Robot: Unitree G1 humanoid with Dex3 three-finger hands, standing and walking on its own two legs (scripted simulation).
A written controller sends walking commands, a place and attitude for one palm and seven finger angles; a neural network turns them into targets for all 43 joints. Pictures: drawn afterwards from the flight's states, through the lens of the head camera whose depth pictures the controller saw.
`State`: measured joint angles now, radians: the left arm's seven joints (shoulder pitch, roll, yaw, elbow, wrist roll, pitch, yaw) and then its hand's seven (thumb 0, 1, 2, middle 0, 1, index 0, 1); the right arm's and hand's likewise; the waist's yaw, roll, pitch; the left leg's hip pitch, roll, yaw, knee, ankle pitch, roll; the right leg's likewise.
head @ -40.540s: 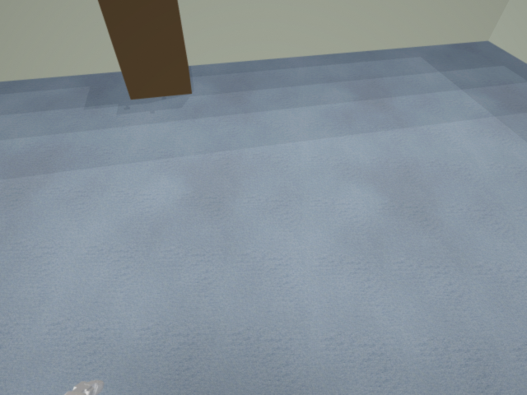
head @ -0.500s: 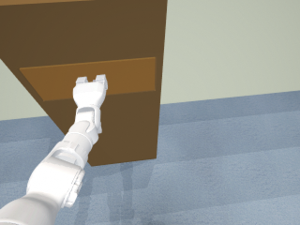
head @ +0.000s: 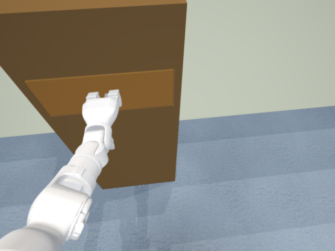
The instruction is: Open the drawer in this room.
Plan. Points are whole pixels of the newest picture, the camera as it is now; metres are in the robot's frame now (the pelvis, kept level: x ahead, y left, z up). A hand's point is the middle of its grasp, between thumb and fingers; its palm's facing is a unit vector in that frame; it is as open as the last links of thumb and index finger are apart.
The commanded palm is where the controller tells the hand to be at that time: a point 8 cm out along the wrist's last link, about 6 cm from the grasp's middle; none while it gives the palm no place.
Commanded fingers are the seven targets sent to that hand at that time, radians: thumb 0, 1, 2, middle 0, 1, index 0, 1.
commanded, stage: close the thumb around the handle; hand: left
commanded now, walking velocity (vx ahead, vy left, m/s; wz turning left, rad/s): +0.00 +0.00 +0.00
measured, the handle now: (106, 104) +0.50 +0.16 +0.04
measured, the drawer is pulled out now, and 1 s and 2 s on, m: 0.00 0.02 0.15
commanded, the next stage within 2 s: pull the drawer open in 0.50 s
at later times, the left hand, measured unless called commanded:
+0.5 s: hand (107, 122) +0.46 +0.15 +0.01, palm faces -0.03 -0.04 -1.00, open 6.0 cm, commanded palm +0.43 +0.15 +0.08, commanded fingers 0.00 0.90 0.90 -0.40 -1.35 -0.40 -1.35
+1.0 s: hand (107, 130) +0.43 +0.15 +0.01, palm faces +0.00 -0.07 -1.00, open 5.8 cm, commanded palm +0.38 +0.15 +0.08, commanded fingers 0.00 0.90 0.90 -0.40 -1.35 -0.40 -1.35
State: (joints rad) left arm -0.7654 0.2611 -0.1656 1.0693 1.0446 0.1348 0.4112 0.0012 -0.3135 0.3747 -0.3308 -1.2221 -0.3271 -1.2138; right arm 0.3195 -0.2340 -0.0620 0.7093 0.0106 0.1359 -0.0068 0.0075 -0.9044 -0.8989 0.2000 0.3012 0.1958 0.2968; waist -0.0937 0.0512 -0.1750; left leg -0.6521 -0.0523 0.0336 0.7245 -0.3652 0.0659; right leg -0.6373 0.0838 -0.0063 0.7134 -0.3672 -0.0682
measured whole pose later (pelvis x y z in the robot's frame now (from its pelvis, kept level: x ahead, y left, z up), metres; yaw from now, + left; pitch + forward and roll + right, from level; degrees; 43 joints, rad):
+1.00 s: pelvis +0.01 +0.00 +0.00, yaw -1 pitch +15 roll +0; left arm -0.54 0.23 -0.19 0.80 1.04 0.16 0.40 0.02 0.70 0.76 -0.39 -1.35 -0.39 -1.34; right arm 0.29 -0.23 -0.08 0.68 0.02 0.17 0.02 0.01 -0.90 -0.90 0.20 0.30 0.19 0.30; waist -0.05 0.06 -0.18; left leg -0.58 -0.05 0.05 0.69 -0.38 0.07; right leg -0.57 0.09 0.01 0.68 -0.38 -0.07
